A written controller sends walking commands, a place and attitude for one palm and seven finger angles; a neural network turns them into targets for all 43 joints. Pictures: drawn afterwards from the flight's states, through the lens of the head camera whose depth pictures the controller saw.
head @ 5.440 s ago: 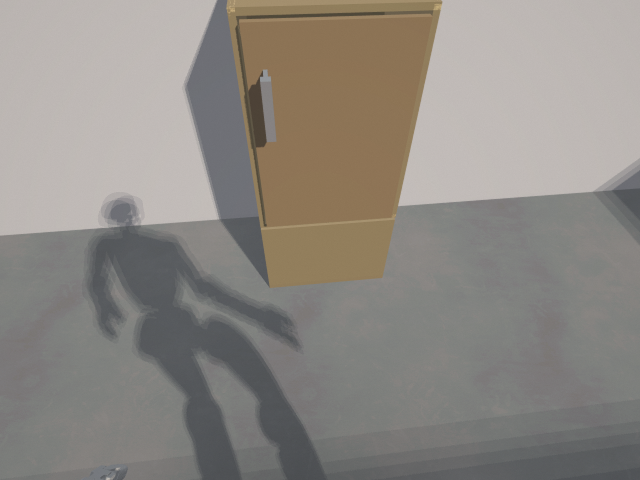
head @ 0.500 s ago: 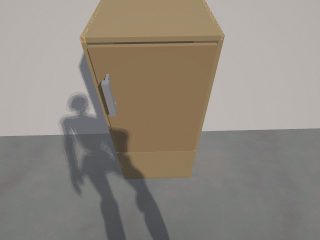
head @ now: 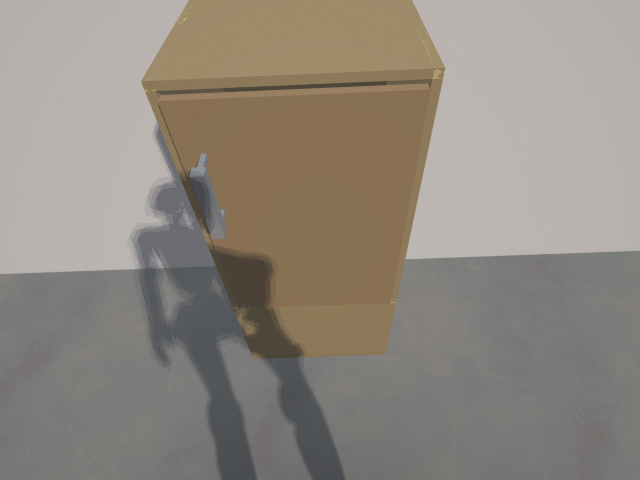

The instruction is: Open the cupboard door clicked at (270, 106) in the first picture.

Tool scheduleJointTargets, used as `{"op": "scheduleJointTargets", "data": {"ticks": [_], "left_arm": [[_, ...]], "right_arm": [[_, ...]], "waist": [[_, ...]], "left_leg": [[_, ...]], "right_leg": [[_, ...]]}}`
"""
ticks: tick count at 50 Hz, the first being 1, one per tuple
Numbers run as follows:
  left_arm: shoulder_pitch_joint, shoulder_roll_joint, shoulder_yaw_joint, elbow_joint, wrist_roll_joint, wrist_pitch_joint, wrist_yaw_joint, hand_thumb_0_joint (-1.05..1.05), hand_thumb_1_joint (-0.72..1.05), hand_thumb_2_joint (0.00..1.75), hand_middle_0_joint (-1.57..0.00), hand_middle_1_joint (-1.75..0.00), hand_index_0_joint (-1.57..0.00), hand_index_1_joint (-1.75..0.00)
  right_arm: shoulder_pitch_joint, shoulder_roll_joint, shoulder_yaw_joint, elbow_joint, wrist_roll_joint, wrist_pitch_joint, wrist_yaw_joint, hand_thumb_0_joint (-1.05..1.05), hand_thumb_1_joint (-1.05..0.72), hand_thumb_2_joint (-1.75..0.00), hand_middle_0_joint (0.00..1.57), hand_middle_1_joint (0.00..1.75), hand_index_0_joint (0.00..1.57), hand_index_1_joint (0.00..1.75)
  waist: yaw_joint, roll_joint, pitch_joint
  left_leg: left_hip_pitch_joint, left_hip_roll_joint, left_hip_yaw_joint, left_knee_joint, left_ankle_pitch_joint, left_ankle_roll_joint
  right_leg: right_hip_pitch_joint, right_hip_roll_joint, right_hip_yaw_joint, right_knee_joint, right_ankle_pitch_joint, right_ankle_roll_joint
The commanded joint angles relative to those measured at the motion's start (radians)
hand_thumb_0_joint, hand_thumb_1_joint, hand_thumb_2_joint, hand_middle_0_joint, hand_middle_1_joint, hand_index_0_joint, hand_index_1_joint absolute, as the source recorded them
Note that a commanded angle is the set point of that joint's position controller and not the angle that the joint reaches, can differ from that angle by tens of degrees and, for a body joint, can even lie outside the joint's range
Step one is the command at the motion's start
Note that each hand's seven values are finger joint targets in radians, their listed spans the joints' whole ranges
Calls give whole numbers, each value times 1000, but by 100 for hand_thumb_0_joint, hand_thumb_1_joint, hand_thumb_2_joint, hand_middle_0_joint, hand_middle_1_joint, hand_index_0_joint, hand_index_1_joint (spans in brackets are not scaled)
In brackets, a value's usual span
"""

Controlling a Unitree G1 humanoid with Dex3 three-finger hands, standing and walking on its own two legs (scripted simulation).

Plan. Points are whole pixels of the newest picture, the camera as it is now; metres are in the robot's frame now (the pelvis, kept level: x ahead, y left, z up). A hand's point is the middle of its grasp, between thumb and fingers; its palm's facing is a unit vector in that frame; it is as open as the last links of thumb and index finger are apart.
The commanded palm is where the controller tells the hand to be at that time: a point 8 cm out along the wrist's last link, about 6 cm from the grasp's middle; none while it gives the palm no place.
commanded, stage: raise the hand with hooked fingers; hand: left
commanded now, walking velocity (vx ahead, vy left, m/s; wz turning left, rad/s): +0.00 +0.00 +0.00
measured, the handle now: (211, 197) +0.55 +0.23 +0.02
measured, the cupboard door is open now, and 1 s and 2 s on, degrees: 0 0 0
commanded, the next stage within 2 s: none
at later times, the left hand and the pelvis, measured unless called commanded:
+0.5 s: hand (165, 479) +0.14 +0.20 -0.06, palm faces +0.14 -0.99 +0.00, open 9.1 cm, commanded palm +0.13 +0.26 -0.04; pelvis -0.05 +0.00 -0.09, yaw +2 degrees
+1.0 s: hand (130, 416) +0.19 +0.25 -0.01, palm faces +0.07 -1.00 -0.06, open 12.1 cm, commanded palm +0.17 +0.31 +0.00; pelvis -0.05 +0.03 -0.06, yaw +1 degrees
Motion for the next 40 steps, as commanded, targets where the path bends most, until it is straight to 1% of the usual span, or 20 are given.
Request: {"op": "scheduleJointTargets", "data": {"ticks": [1,2,3,4,5,6,7,8,9,10,12,13,14,18,21,24,26,28,33,40], "left_arm": [[-661,388,184,-1468,-170,-265,33,0,88,89,-20,-32,-20,-32],[-118,300,160,-1197,-89,-222,66,0,85,88,-20,-33,-20,-33],[116,54,46,-1065,-153,-111,86,0,83,87,-21,-34,-21,-34],[63,36,64,-1018,-159,-123,73,0,81,86,-21,-36,-21,-36],[-15,107,136,-1059,-173,-182,54,0,78,85,-21,-37,-21,-37],[64,131,195,-1018,-173,-247,19,0,76,84,-21,-39,-21,-39],[189,71,188,-942,-193,-310,-28,0,74,83,-21,-40,-21,-40],[266,63,207,-889,-205,-380,-85,0,71,82,-21,-42,-21,-42],[307,37,208,-882,-227,-460,-145,0,69,81,-22,-43,-22,-43],[324,31,217,-871,-250,-547,-208,0,67,80,-22,-45,-22,-45],[288,78,254,-895,-283,-707,-345,0,62,78,-22,-48,-22,-48],[330,131,318,-854,-298,-705,-386,0,60,77,-22,-50,-22,-50],[310,127,291,-917,-320,-669,-419,0,57,76,-22,-51,-22,-51],[82,183,293,-1164,-360,-501,-406,0,48,72,-23,-57,-23,-57],[11,185,286,-1342,-312,-515,-321,0,41,69,-24,-62,-24,-62],[-51,204,260,-1440,-274,-544,-287,0,34,66,-24,-66,-24,-66],[-37,173,217,-1376,-267,-529,-298,0,29,64,-24,-69,-24,-69],[-41,210,245,-1279,-281,-482,-326,0,25,62,-25,-72,-25,-72],[39,244,323,-1209,-322,-348,-348,0,13,57,-25,-80,-25,-80],[6,249,355,-1228,-322,-390,-289,0,-3,50,-27,-90,-27,-90]], "right_arm": [[-59,-287,-62,-414,56,-179,-34,0,-90,-90,20,30,20,30],[-106,-205,-54,-376,29,-254,-65,0,-90,-90,20,30,20,30],[-124,-155,-55,-384,54,-281,-62,0,-90,-90,20,30,20,30],[-97,-181,-54,-359,54,-291,-55,0,-90,-90,20,30,20,30],[-116,-207,-77,-416,43,-306,-47,0,-90,-90,20,30,20,30],[-95,-216,-94,-439,24,-313,-40,0,-90,-90,20,30,20,30],[-113,-202,-97,-479,17,-319,-29,0,-90,-90,20,30,20,30],[-126,-198,-103,-516,20,-327,-11,0,-90,-90,20,30,20,30],[-135,-189,-102,-546,16,-328,6,0,-90,-90,20,30,20,30],[-154,-191,-110,-576,16,-328,21,0,-90,-90,20,30,20,30],[-171,-208,-120,-628,17,-330,44,0,-90,-90,20,30,20,30],[-159,-217,-129,-654,28,-313,50,0,-90,-90,20,30,20,30],[-190,-227,-122,-712,34,-297,49,0,-90,-90,20,30,20,30],[-187,-227,-107,-816,52,-253,12,0,-90,-90,20,30,20,30],[-105,-203,-100,-793,40,-245,0,0,-90,-90,20,30,20,30],[-83,-202,-83,-756,24,-246,-9,0,-90,-90,20,30,20,30],[-89,-206,-69,-734,30,-254,-11,0,-90,-90,20,30,20,30],[-101,-218,-59,-722,34,-255,-20,0,-90,-90,20,30,20,30],[-132,-208,-47,-738,52,-256,-30,0,-90,-90,20,30,20,30],[-94,-210,-47,-718,40,-280,-25,0,-90,-90,20,30,20,30]], "waist": [[-67,8,-477],[25,214,-464],[9,185,-265],[-31,11,-117],[-43,-86,-43],[-20,-165,-113],[9,-231,-111],[46,-165,-120],[64,-194,-154],[69,-246,-156],[65,-214,-227],[89,-165,-259],[91,-151,-301],[35,-98,-330],[5,17,-382],[-23,52,-447],[-44,84,-369],[-36,31,-332],[23,3,-379],[22,-27,-355]], "left_leg": [[-19,-20,-20,34,324,48],[28,-2,-2,7,449,46],[-88,0,-35,15,413,1],[-164,2,-44,56,343,15],[-237,-8,-62,105,257,27],[-281,-14,-42,149,201,31],[-359,-19,-38,199,143,30],[-430,-33,-31,253,118,18],[-500,-39,-21,306,92,9],[-591,-43,-15,369,51,4],[-722,-55,-13,496,-3,0],[-750,-58,-2,531,-3,3],[-775,-70,13,548,-28,11],[-801,-62,1,592,-88,32],[-720,-28,-24,592,-11,37],[-670,-10,-52,606,64,39],[-673,-8,-66,588,28,35],[-714,-7,-80,573,-17,34],[-706,-18,-81,486,-34,28],[-661,-13,-83,430,1,21]], "right_leg": [[181,-81,175,8,619,-7],[169,-20,123,33,380,-32],[62,-7,58,11,229,-22],[-44,-5,23,0,214,0],[-130,-7,18,13,164,13],[-164,-8,7,39,88,23],[-207,-5,8,83,26,28],[-220,-14,30,140,15,18],[-240,-13,37,207,6,15],[-277,-14,57,258,-15,14],[-305,-33,132,341,-7,13],[-287,-48,176,358,-5,4],[-276,-54,200,350,-49,9],[-337,-40,234,310,-235,19],[-366,-10,160,373,-120,12],[-400,11,102,444,13,4],[-462,18,67,436,-26,5],[-453,26,61,422,-92,3],[-340,17,52,361,-148,9],[-340,17,18,352,-117,10]]}}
